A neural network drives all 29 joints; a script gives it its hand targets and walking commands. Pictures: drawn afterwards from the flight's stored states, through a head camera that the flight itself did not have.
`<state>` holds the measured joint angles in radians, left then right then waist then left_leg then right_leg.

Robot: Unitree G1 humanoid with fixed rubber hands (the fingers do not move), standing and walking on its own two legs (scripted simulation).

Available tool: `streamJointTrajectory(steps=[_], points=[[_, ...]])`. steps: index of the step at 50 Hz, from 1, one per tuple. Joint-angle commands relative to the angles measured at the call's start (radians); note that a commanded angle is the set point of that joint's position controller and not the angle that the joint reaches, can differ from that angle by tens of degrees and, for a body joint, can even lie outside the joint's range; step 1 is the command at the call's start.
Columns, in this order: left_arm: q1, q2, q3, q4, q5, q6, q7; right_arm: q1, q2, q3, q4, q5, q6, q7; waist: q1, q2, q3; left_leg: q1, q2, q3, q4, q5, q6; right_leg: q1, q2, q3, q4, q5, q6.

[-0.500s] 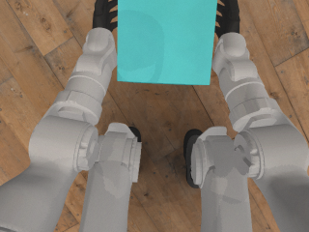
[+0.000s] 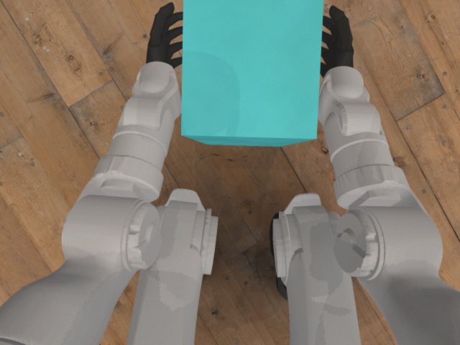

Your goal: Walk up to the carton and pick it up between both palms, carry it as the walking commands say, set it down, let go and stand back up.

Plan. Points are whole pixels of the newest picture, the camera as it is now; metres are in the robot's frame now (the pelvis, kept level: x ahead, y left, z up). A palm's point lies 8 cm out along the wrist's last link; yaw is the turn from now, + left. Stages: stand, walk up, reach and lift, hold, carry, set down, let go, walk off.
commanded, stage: reach and lift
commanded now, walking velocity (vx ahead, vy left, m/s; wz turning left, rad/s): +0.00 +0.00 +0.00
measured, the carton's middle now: (247, 83) +0.50 +0.00 -0.21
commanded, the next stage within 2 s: none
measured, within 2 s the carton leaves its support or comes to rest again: neither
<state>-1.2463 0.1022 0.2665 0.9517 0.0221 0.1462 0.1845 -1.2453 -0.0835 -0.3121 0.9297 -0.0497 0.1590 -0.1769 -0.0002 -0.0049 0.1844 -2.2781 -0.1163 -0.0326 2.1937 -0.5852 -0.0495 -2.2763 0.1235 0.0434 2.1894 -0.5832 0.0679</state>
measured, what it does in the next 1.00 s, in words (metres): rises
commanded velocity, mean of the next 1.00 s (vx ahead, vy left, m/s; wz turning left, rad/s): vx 0.00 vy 0.00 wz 0.00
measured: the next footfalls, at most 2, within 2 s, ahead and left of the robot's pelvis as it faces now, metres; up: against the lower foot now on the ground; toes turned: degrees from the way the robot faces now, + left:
none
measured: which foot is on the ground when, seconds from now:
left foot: down 0.00-1.00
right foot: down 0.00-1.00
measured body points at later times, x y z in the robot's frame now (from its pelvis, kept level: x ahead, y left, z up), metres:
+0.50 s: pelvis -0.01 +0.00 +0.04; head +0.31 +0.00 +0.36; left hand +0.52 +0.13 -0.08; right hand +0.52 -0.12 -0.08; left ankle +0.11 +0.12 -0.34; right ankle +0.11 -0.12 -0.34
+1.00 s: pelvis +0.00 +0.00 +0.08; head +0.30 +0.00 +0.42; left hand +0.51 +0.13 -0.02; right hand +0.51 -0.12 -0.02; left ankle +0.11 +0.12 -0.34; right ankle +0.11 -0.12 -0.34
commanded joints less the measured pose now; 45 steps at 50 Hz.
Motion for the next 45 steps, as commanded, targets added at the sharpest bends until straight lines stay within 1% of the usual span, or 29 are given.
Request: streamJointTrajectory(steps=[1, 5, 10, 17, 22, 30, 42, 45], points=[[-0.667, -1.02, -0.42, -0.179, -0.082, -0.026, -0.261, -0.634, 1.033, 0.423, -0.142, 0.082, -0.022, 0.243, 0.006, 0.014, -1.273, 0.629, -0.07, 0.089, -0.173, 0.387, 0.029, 0.618, 0.072, -0.098, -0.156, 0.382, -0.031], [-0.665, -1.043, -0.427, -0.192, -0.076, 0.0, -0.255, -0.65, 1.044, 0.437, -0.167, 0.078, 0.0, 0.235, 0.0, 0.011, -1.315, 0.665, -0.069, 0.091, -0.195, 0.356, 0.027, 0.644, 0.071, -0.107, -0.176, 0.349, -0.029], [-0.649, -1.075, -0.404, -0.174, -0.052, 0.034, -0.257, -0.661, 1.058, 0.418, -0.164, 0.057, 0.026, 0.237, -0.007, 0.011, -1.298, 0.665, -0.071, 0.092, -0.232, 0.304, 0.027, 0.641, 0.07, -0.115, -0.209, 0.297, -0.032], [-0.631, -1.093, -0.364, -0.159, -0.015, 0.06, -0.263, -0.655, 1.089, 0.387, -0.147, 0.025, 0.051, 0.246, 0.003, 0.006, -1.273, 0.665, -0.077, 0.093, -0.284, 0.279, 0.029, 0.649, 0.072, -0.115, -0.258, 0.273, -0.036], [-0.628, -1.101, -0.354, -0.17, 0.003, 0.071, -0.267, -0.647, 1.106, 0.375, -0.143, 0.009, 0.061, 0.247, 0.008, 0.006, -1.281, 0.683, -0.079, 0.094, -0.316, 0.281, 0.028, 0.669, 0.076, -0.112, -0.291, 0.275, -0.037], [-0.596, -1.112, -0.332, -0.16, 0.029, 0.08, -0.275, -0.607, 1.111, 0.344, -0.125, -0.025, 0.068, 0.247, -0.002, 0.015, -1.269, 0.699, -0.082, 0.094, -0.353, 0.287, 0.02, 0.692, 0.079, -0.107, -0.334, 0.286, -0.037], [-0.559, -1.141, -0.373, -0.224, 0.014, 0.094, -0.268, -0.573, 1.15, 0.404, -0.186, -0.002, 0.081, 0.237, 0.011, 0.003, -1.385, 0.796, -0.081, 0.091, -0.396, 0.344, 0.012, 0.812, 0.077, -0.095, -0.387, 0.346, -0.031], [-0.541, -1.151, -0.378, -0.226, 0.014, 0.099, -0.267, -0.552, 1.159, 0.412, -0.189, -0.002, 0.085, 0.235, 0.01, 0.0, -1.382, 0.813, -0.081, 0.089, -0.418, 0.347, 0.012, 0.831, 0.077, -0.091, -0.411, 0.35, -0.03]])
